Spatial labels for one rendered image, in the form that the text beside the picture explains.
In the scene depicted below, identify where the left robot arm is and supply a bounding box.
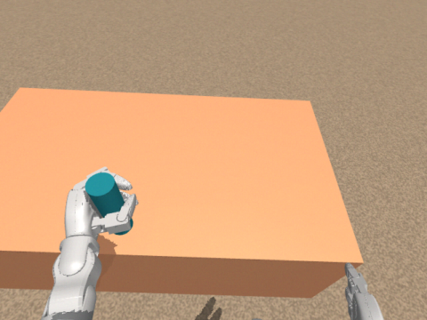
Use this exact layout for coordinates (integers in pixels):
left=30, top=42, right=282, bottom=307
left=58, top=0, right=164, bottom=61
left=41, top=235, right=102, bottom=320

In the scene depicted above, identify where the right robot hand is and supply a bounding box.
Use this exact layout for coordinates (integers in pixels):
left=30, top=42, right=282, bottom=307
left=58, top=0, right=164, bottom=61
left=345, top=263, right=384, bottom=320

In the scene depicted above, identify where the left robot hand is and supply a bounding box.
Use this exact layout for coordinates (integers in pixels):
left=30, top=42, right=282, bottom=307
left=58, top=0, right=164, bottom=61
left=65, top=167, right=138, bottom=240

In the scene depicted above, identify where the can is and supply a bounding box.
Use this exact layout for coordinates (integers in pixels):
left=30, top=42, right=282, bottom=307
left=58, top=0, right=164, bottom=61
left=85, top=173, right=133, bottom=235

